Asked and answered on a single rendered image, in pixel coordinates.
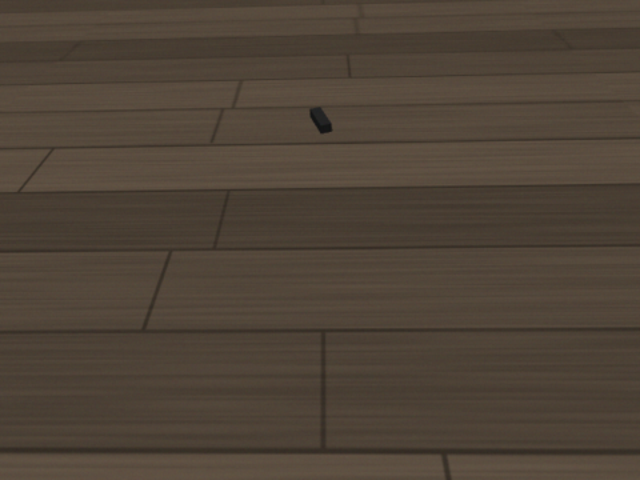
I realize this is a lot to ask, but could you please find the carton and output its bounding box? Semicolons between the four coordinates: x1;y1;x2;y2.
310;107;332;134

